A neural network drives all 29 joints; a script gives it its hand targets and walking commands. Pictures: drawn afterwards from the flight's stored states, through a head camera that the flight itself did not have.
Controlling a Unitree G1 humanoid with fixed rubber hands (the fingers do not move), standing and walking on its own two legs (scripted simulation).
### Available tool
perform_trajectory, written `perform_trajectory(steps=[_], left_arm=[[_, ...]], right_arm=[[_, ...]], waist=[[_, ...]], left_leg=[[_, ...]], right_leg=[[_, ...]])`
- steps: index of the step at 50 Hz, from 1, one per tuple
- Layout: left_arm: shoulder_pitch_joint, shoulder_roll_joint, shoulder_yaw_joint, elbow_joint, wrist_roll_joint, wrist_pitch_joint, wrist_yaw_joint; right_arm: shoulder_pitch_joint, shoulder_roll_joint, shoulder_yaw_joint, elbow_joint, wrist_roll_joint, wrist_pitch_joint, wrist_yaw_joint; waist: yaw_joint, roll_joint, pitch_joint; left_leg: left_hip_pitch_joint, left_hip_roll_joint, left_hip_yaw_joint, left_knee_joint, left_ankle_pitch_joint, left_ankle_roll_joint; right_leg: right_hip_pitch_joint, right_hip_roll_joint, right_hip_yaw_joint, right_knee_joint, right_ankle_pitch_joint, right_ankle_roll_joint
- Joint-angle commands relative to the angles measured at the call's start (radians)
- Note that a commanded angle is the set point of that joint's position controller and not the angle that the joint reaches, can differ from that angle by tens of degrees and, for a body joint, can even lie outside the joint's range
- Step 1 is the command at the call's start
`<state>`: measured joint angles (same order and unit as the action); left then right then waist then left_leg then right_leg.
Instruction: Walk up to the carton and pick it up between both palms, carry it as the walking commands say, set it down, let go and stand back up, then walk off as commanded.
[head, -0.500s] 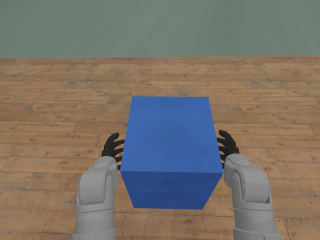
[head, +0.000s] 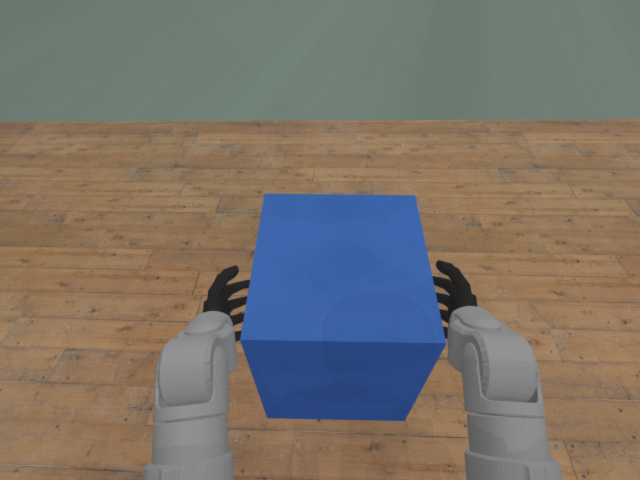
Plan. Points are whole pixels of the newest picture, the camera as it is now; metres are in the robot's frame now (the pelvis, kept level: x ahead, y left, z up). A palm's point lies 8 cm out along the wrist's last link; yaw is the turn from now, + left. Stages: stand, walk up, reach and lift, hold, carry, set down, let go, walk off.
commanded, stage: carry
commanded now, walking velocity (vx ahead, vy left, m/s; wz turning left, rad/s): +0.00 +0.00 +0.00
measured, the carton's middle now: (337, 312) +0.33 +0.00 +0.02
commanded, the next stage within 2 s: none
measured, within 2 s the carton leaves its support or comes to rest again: neither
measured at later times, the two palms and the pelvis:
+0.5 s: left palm (222, 296) +0.32 +0.15 +0.08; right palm (445, 287) +0.32 -0.14 +0.08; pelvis +0.05 +0.00 -0.01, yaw +0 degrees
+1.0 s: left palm (260, 301) +0.31 +0.10 +0.07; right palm (491, 305) +0.29 -0.19 +0.08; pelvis +0.03 -0.03 -0.01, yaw -2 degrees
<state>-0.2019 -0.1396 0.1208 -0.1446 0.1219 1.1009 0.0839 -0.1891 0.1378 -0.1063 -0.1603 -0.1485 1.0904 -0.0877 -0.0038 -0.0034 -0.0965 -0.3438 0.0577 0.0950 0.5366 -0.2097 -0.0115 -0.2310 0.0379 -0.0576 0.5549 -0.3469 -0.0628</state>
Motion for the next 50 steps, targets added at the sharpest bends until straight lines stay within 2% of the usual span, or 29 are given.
perform_trajectory(steps=[1, 4, 5, 6, 7, 8, 10, 11, 12, 14, 16, 19, 21, 24, 28, 30, 31, 33, 34, 36, 38, 40, 41, 43, 45, 47, 48, 49, 50], left_arm=[[-0.503, -0.915, -0.736, -0.251, -0.423, -0.007, -0.225], [-0.523, -0.924, -0.738, -0.241, -0.434, 0.052, -0.227], [-0.511, -0.896, -0.732, -0.231, -0.417, 0.069, -0.227], [-0.516, -0.876, -0.719, -0.224, -0.406, 0.084, -0.226], [-0.477, -0.880, -0.730, -0.233, -0.413, 0.085, -0.231], [-0.478, -0.895, -0.731, -0.207, -0.417, 0.090, -0.229], [-0.457, -0.907, -0.728, -0.174, -0.422, 0.097, -0.234], [-0.477, -0.900, -0.730, -0.191, -0.429, 0.096, -0.232], [-0.441, -0.895, -0.722, -0.162, -0.416, 0.098, -0.232], [-0.496, -0.905, -0.730, -0.204, -0.421, 0.097, -0.229], [-0.526, -0.916, -0.730, -0.190, -0.434, 0.100, -0.235], [-0.510, -0.922, -0.738, -0.209, -0.445, 0.089, -0.236], [-0.554, -0.910, -0.745, -0.261, -0.455, 0.082, -0.237], [-0.528, -0.917, -0.714, -0.228, -0.445, 0.075, -0.241], [-0.497, -0.920, -0.743, -0.269, -0.456, 0.066, -0.239], [-0.481, -0.927, -0.759, -0.290, -0.456, 0.066, -0.237], [-0.479, -0.899, -0.756, -0.320, -0.454, 0.070, -0.234], [-0.500, -0.908, -0.765, -0.353, -0.449, 0.064, -0.231], [-0.498, -0.920, -0.765, -0.351, -0.447, 0.068, -0.230], [-0.498, -0.940, -0.767, -0.328, -0.454, 0.073, -0.232], [-0.476, -0.921, -0.758, -0.298, -0.444, 0.081, -0.232], [-0.428, -0.909, -0.755, -0.237, -0.430, 0.083, -0.234], [-0.429, -0.899, -0.754, -0.267, -0.428, 0.075, -0.233], [-0.423, -0.894, -0.754, -0.268, -0.428, 0.074, -0.235], [-0.430, -0.902, -0.751, -0.268, -0.433, 0.075, -0.240], [-0.462, -0.925, -0.744, -0.282, -0.440, 0.071, -0.244], [-0.446, -0.906, -0.742, -0.290, -0.425, 0.077, -0.239], [-0.469, -0.931, -0.742, -0.296, -0.434, 0.076, -0.238], [-0.485, -0.916, -0.738, -0.292, -0.434, 0.078, -0.239]], right_arm=[[-0.454, 0.923, 0.709, -0.191, 0.435, 0.009, 0.230], [-0.520, 0.945, 0.714, -0.226, 0.461, 0.061, 0.230], [-0.512, 0.899, 0.696, -0.232, 0.442, 0.072, 0.227], [-0.474, 0.899, 0.678, -0.175, 0.432, 0.092, 0.230], [-0.491, 0.898, 0.698, -0.204, 0.442, 0.096, 0.232], [-0.475, 0.922, 0.696, -0.167, 0.447, 0.103, 0.239], [-0.460, 0.936, 0.681, -0.150, 0.433, 0.113, 0.244], [-0.434, 0.933, 0.670, -0.106, 0.436, 0.115, 0.249], [-0.444, 0.919, 0.665, -0.104, 0.437, 0.113, 0.254], [-0.469, 0.920, 0.649, -0.081, 0.437, 0.114, 0.261], [-0.498, 0.934, 0.650, -0.084, 0.445, 0.108, 0.255], [-0.481, 0.942, 0.678, -0.125, 0.456, 0.097, 0.250], [-0.448, 0.958, 0.662, -0.097, 0.441, 0.092, 0.243], [-0.498, 0.975, 0.689, -0.161, 0.456, 0.083, 0.227], [-0.507, 0.969, 0.708, -0.229, 0.463, 0.074, 0.224], [-0.475, 0.969, 0.702, -0.234, 0.462, 0.074, 0.223], [-0.373, 0.976, 0.689, -0.168, 0.446, 0.081, 0.223], [-0.401, 0.976, 0.684, -0.198, 0.448, 0.078, 0.228], [-0.364, 0.969, 0.684, -0.191, 0.439, 0.081, 0.229], [-0.428, 0.971, 0.688, -0.226, 0.450, 0.083, 0.234], [-0.372, 0.964, 0.673, -0.184, 0.431, 0.093, 0.235], [-0.351, 0.934, 0.666, -0.165, 0.420, 0.089, 0.236], [-0.382, 0.952, 0.692, -0.194, 0.433, 0.085, 0.239], [-0.385, 0.960, 0.703, -0.202, 0.439, 0.086, 0.242], [-0.422, 0.956, 0.712, -0.235, 0.446, 0.081, 0.239], [-0.470, 0.958, 0.720, -0.249, 0.459, 0.081, 0.238], [-0.417, 0.954, 0.723, -0.228, 0.445, 0.089, 0.243], [-0.453, 0.970, 0.727, -0.235, 0.456, 0.088, 0.240], [-0.459, 0.963, 0.736, -0.241, 0.457, 0.091, 0.243]], waist=[[0.001, 0.001, -0.250], [0.004, -0.088, -0.204], [0.003, -0.059, -0.184], [0.001, -0.037, -0.170], [0.005, -0.053, -0.155], [0.008, -0.078, -0.132], [-0.003, -0.059, -0.158], [0.000, 0.004, -0.175], [0.006, 0.034, -0.223], [0.012, 0.081, -0.227], [0.011, 0.076, -0.222], [0.005, 0.003, -0.321], [0.004, 0.024, -0.326], [0.005, -0.088, -0.327], [0.005, -0.090, -0.355], [-0.006, 0.041, -0.413], [-0.009, 0.059, -0.426], [0.002, 0.122, -0.401], [0.007, 0.138, -0.402], [0.001, 0.176, -0.332], [-0.009, 0.128, -0.339], [-0.012, 0.072, -0.348], [-0.015, -0.015, -0.341], [-0.016, -0.044, -0.345], [-0.017, 0.005, -0.356], [-0.007, 0.055, -0.338], [0.000, 0.115, -0.285], [0.005, 0.123, -0.276], [0.000, 0.056, -0.240]], left_leg=[[0.173, 0.086, -0.064, -0.024, 0.181, 0.026], [0.147, 0.076, -0.042, -0.040, -0.187, 0.028], [0.109, 0.076, -0.063, -0.045, -0.289, 0.044], [0.082, 0.093, -0.101, -0.073, -0.359, 0.051], [0.105, 0.068, -0.056, -0.025, -0.320, 0.040], [0.081, 0.039, -0.003, 0.030, -0.205, 0.022], [0.095, 0.060, 0.000, 0.009, 0.038, 0.012], [0.125, 0.083, -0.009, 0.011, 0.159, 0.013], [0.178, 0.104, -0.037, 0.013, 0.281, 0.017], [0.210, 0.133, -0.060, 0.008, 0.386, 0.028], [0.178, 0.120, -0.034, 0.039, 0.381, 0.026], [0.201, 0.110, -0.031, 0.072, 0.407, 0.032], [0.196, 0.108, -0.032, 0.081, 0.433, 0.034], [0.154, 0.075, -0.011, 0.106, 0.305, 0.025], [0.242, 0.053, 0.033, 0.051, 0.345, 0.024], [0.410, 0.142, -0.053, 0.085, 0.705, 0.078], [0.462, 0.200, -0.099, 0.105, 0.878, 0.109], [0.470, 0.246, -0.112, 0.089, 1.018, 0.115], [0.435, 0.270, -0.123, 0.072, 0.969, 0.115], [0.364, 0.268, -0.116, 0.055, 0.933, 0.104], [0.275, 0.223, -0.090, 0.075, 0.789, 0.078], [0.210, 0.184, -0.040, 0.120, 0.605, 0.028], [0.209, 0.183, -0.017, 0.137, 0.538, 0.032], [0.248, 0.167, -0.009, 0.106, 0.436, 0.049], [0.288, 0.230, -0.081, 0.103, 0.575, 0.087], [0.279, 0.280, -0.115, 0.069, 0.547, 0.089], [0.201, 0.298, -0.122, 0.052, 0.416, 0.078], [0.140, 0.286, -0.119, 0.039, 0.295, 0.060], [0.087, 0.214, -0.040, 0.096, 0.180, 0.017]], right_leg=[[-0.005, -0.168, 0.125, -0.101, 0.385, 0.009], [-0.063, -0.154, 0.133, -0.220, -0.160, -0.018], [-0.070, -0.162, 0.173, -0.252, -0.292, -0.040], [-0.072, -0.153, 0.165, -0.243, -0.339, -0.046], [-0.111, -0.164, 0.188, -0.271, -0.365, -0.054], [-0.079, -0.183, 0.216, -0.325, -0.291, -0.064], [-0.006, -0.187, 0.136, -0.181, 0.275, -0.038], [0.007, -0.171, 0.090, -0.084, 0.503, -0.010], [-0.004, -0.156, 0.076, -0.030, 0.558, 0.009], [-0.041, -0.130, 0.055, -0.037, 0.412, 0.033], [-0.007, -0.143, 0.071, -0.033, 0.489, 0.031], [0.054, -0.154, 0.095, -0.002, 0.636, 0.021], [0.057, -0.154, 0.086, -0.001, 0.648, 0.022], [0.132, -0.185, 0.105, -0.009, 0.921, 0.024], [0.101, -0.171, 0.076, 0.042, 0.946, 0.029], [-0.031, -0.139, 0.054, 0.131, 0.729, 0.064], [-0.082, -0.131, 0.051, 0.137, 0.623, 0.087], [-0.102, -0.092, 0.026, 0.010, 0.245, 0.080], [-0.078, -0.090, 0.033, -0.031, 0.123, 0.068], [-0.052, -0.074, 0.012, -0.098, 0.137, 0.066], [0.065, -0.094, 0.006, -0.088, 0.344, 0.058], [0.109, -0.147, 0.019, -0.006, 0.698, 0.048], [0.092, -0.173, 0.025, 0.038, 0.856, 0.051], [0.030, -0.182, 0.004, 0.110, 0.985, 0.066], [-0.042, -0.155, -0.009, 0.125, 0.690, 0.098], [-0.078, -0.138, 0.018, 0.073, 0.384, 0.106], [-0.085, -0.128, 0.032, 0.009, 0.117, 0.096], [-0.021, -0.134, 0.044, -0.074, 0.107, 0.089], [0.019, -0.158, 0.078, -0.142, 0.279, 0.066]])
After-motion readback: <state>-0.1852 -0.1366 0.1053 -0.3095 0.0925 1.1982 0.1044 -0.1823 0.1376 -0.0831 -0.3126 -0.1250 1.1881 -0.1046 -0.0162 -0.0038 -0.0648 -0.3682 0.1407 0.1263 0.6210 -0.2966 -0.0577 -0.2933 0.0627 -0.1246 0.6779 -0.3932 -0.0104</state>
